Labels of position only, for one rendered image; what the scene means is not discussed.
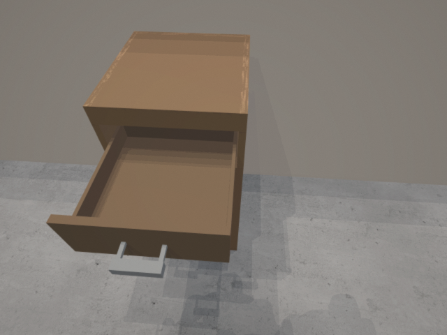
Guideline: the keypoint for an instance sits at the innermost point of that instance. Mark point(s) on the handle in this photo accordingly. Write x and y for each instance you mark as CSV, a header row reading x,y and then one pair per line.
x,y
131,267

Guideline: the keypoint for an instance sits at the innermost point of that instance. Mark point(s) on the cabinet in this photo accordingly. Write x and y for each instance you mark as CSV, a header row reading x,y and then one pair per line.
x,y
178,80

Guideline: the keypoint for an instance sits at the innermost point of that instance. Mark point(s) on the drawer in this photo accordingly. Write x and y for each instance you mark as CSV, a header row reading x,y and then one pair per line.
x,y
155,186

